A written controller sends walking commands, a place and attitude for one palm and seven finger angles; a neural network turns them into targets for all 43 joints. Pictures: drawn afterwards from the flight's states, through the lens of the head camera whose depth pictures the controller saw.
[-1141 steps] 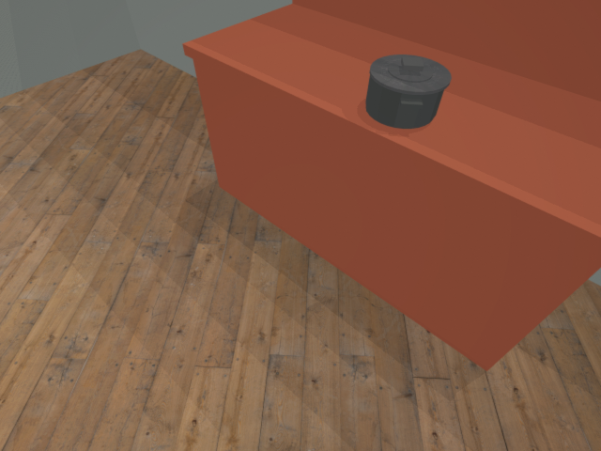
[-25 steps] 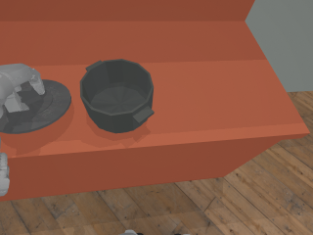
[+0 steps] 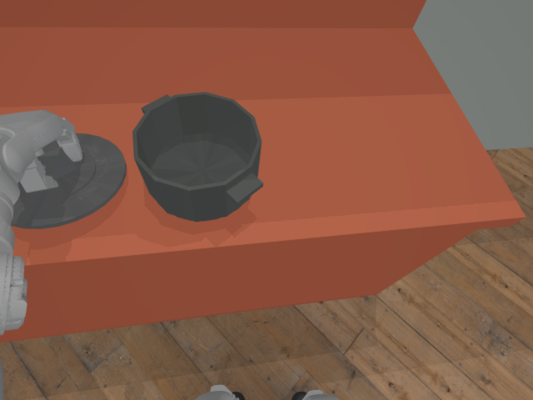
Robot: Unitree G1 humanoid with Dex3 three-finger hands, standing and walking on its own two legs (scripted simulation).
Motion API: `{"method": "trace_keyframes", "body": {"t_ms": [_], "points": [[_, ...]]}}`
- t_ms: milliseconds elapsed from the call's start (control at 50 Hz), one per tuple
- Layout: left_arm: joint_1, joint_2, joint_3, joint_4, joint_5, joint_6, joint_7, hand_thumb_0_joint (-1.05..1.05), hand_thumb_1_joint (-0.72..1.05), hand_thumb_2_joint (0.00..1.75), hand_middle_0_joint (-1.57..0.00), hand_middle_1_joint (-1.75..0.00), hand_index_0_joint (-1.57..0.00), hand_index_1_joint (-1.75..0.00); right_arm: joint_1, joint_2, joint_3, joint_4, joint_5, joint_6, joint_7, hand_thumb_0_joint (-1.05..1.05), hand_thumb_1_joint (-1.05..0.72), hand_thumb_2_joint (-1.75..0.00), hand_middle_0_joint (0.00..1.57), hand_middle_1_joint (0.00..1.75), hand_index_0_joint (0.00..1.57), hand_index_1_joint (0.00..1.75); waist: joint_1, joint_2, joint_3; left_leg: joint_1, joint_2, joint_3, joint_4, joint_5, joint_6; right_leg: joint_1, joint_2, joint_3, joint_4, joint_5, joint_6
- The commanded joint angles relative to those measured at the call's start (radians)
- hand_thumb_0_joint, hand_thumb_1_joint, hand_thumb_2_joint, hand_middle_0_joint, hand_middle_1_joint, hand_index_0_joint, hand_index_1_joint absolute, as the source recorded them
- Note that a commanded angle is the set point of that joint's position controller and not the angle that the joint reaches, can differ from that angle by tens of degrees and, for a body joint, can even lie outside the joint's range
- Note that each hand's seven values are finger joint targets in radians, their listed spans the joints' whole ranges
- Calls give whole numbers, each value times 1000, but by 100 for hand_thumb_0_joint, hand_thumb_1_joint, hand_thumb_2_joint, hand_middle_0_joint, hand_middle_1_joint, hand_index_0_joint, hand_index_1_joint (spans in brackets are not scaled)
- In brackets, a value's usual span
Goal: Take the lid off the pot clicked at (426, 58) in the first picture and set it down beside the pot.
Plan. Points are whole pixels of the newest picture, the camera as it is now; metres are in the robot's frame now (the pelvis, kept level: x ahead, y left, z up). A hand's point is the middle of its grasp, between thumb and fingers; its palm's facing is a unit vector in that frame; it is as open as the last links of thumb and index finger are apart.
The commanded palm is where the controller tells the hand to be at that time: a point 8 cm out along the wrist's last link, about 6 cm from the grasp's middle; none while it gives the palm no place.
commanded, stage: lower the lid onto the table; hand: left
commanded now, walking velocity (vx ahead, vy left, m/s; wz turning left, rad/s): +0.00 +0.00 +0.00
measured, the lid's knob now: (52, 164) +0.48 +0.33 +0.01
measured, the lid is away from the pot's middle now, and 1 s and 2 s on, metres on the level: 0.23 0.24 0.24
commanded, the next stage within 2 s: open the fingers wide in 0.24 s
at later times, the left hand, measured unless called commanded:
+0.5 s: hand (44, 177) +0.44 +0.32 +0.03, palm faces -0.44 -0.09 -0.89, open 8.1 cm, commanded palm +0.47 +0.31 +0.08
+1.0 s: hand (42, 179) +0.44 +0.32 +0.02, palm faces -0.44 -0.11 -0.89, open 8.8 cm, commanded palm +0.46 +0.31 +0.08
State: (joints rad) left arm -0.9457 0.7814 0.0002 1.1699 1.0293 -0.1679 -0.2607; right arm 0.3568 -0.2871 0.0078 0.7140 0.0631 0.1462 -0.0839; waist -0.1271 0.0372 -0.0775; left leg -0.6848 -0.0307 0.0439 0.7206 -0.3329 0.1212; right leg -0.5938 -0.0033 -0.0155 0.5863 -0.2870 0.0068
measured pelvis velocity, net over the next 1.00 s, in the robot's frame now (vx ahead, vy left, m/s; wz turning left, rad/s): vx -0.01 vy -0.01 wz -0.01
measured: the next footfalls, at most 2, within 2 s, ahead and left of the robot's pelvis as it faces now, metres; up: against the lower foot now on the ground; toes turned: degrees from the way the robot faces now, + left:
none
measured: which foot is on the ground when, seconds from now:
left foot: down 0.00-1.00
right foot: down 0.00-1.00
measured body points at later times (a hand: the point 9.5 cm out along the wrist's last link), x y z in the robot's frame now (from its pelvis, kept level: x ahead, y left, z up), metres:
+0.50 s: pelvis -0.01 +0.00 -0.01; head +0.10 +0.02 +0.42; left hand +0.46 +0.32 +0.08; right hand -0.02 -0.29 -0.12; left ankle +0.00 +0.03 -0.72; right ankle -0.01 -0.17 -0.71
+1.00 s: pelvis -0.01 -0.01 -0.01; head +0.10 +0.02 +0.42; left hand +0.46 +0.33 +0.07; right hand +0.00 -0.29 -0.12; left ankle +0.00 +0.03 -0.72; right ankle -0.01 -0.17 -0.71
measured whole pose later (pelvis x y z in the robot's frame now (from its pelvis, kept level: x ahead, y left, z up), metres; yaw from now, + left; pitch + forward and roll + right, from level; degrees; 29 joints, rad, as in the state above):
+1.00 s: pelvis -0.01 -0.01 -0.01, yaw -1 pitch +18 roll -5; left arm -0.90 0.81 0.03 1.14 1.03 -0.19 -0.22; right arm 0.34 -0.29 0.01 0.67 0.07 0.20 -0.07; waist -0.12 0.04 -0.10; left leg -0.79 -0.01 0.04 0.83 -0.37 0.11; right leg -0.70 0.02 -0.01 0.70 -0.33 0.02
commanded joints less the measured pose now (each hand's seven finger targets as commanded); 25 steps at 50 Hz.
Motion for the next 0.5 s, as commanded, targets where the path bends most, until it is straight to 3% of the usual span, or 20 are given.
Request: {"method": "trace_keyframes", "body": {"t_ms": [0, 40, 60, 100, 140, 160, 200, 240, 280, 300, 320, 340, 360, 380, 400, 420, 440, 480], "points": [[-467, 303, 43, -159, -18, 7, 43, 0, 46, 112, -83, -98, -81, -95, 153, -204, -68, -36, -1, -2, -10, 0, -90, -90, 20, 30, 20, 30, -12, 152, -426, 585, 69, -158, -33, 584, -97, -158, 74, -62, -20, 126, -49], [-486, 302, 28, -142, -16, 12, 42, 0, 46, 112, -83, -98, -81, -95, 155, -210, -64, -31, 3, 1, -9, 0, -90, -90, 20, 30, 20, 30, -20, 129, -399, 531, 64, -150, -34, 493, -87, -164, 74, -62, -14, 105, -50], [-517, 282, 17, -191, -15, 5, 36, 0, 46, 112, -83, -98, -81, -95, 151, -208, -67, -35, 2, 0, -10, 0, -90, -90, 20, 30, 20, 30, -15, 176, -422, 569, 72, -160, -31, 543, -93, -182, 70, -63, -9, 114, -55], [-482, 323, 58, -191, -6, -2, 39, 0, 46, 112, -83, -98, -81, -95, 161, -204, -71, -38, -2, 2, -11, 0, -90, -90, 20, 30, 20, 30, -8, 185, -465, 603, 73, -170, -15, 578, -101, -185, 75, -63, 1, 108, -53], [-461, 288, 31, -139, -18, 4, 37, 0, 46, 112, -83, -98, -81, -95, 160, -206, -67, -36, -1, 6, -10, 0, -90, -90, 20, 30, 20, 30, -22, 132, -420, 535, 66, -152, -11, 510, -89, -187, 77, -65, 4, 101, -49], [-471, 282, 27, -154, -21, -1, 32, 0, 46, 112, -83, -98, -81, -95, 160, -206, -65, -39, 0, 6, -12, 0, -90, -90, 20, 30, 20, 30, -19, 138, -428, 538, 69, -158, -10, 533, -90, -191, 75, -65, 10, 110, -52], [-478, 245, -9, -107, -17, 10, 32, 0, 46, 112, -83, -98, -81, -95, 166, -209, -66, -30, 2, 10, -9, 0, -90, -90, 20, 30, 20, 30, -35, 123, -381, 504, 68, -161, -8, 447, -86, -233, 78, -68, 15, 64, -50], [-488, 268, 3, -106, -11, 13, 35, 0, 46, 112, -83, -98, -81, -95, 168, -211, -63, -32, 2, 11, -8, 0, -90, -90, 20, 30, 20, 30, -31, 132, -380, 479, 62, -157, -6, 405, -82, -233, 78, -68, 23, 52, -53], [-495, 298, 27, -139, -7, 0, 32, 0, 46, 112, -83, -98, -81, -95, 176, -211, -64, -36, -2, 11, -12, 0, -90, -90, 20, 30, 20, 30, -29, 146, -437, 505, 64, -159, 11, 452, -83, -225, 79, -65, 34, 73, -52], [-498, 319, 39, -147, -5, -3, 33, 0, 46, 112, -83, -98, -81, -95, 177, -211, -62, -39, -2, 11, -14, 0, -90, -90, 20, 30, 20, 30, -26, 150, -443, 499, 63, -156, 15, 464, -84, -219, 79, -65, 38, 79, -53], [-291, 360, 121, -134, -8, -18, 34, 0, 46, 112, -83, -98, -81, -95, 163, -191, -65, -76, 1, 12, -5, 0, -90, -90, 20, 30, 20, 30, 39, 165, -486, 513, 52, -155, 16, 539, -100, -165, 81, -71, 48, 94, -63], [-282, 311, 90, -188, -8, -39, 38, 0, 45, 111, -82, -98, -80, -95, 147, -194, -66, -81, -9, 22, -3, 0, -90, -90, 20, 30, 20, 30, 20, 138, -487, 513, 62, -149, 24, 569, -105, -181, 85, -70, 50, 109, -62], [-298, 262, 60, -205, -17, -48, 37, 0, 44, 109, -80, -98, -79, -95, 140, -189, -70, -77, -10, 29, 2, 0, -90, -90, 20, 30, 20, 30, 12, 150, -476, 522, 68, -151, 27, 602, -106, -198, 84, -68, 49, 116, -60], [-325, 248, 41, -198, -20, -44, 43, 0, 43, 107, -79, -98, -77, -95, 140, -193, -73, -66, -12, 40, 5, 0, -90, -90, 20, 30, 20, 30, -1, 136, -433, 499, 70, -151, 26, 542, -99, -221, 86, -69, 41, 90, -56], [-354, 277, 52, -180, -18, -34, 54, 0, 42, 106, -77, -98, -76, -95, 143, -200, -72, -60, -7, 47, 6, 0, -90, -90, 20, 30, 20, 30, -10, 104, -403, 467, 70, -150, 18, 463, -88, -225, 84, -65, 39, 65, -53], [-381, 310, 71, -201, -16, -26, 64, 0, 41, 104, -76, -98, -75, -95, 143, -204, -72, -61, -5, 50, 6, 0, -90, -90, 20, 30, 20, 30, -4, 112, -415, 452, 65, -145, 9, 422, -83, -207, 82, -63, 39, 62, -55], [-358, 295, 59, -164, -15, -16, 70, 0, 40, 103, -75, -98, -74, -95, 146, -201, -69, -66, -1, 47, 7, 0, -90, -90, 20, 30, 20, 30, -5, 118, -395, 445, 62, -150, 2, 406, -86, -217, 84, -68, 41, 50, -59], [-333, 335, 93, -162, -12, -16, 76, 0, 38, 100, -72, -98, -71, -95, 144, -201, -67, -72, -2, 47, 8, 0, -90, -90, 20, 30, 20, 30, 8, 127, -420, 457, 58, -146, 8, 431, -87, -203, 84, -66, 48, 62, -60]]}}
